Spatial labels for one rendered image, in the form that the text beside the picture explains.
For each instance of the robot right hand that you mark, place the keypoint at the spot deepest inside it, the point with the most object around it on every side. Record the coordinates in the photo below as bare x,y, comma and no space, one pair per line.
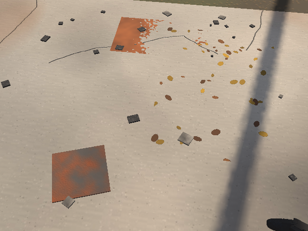
284,224

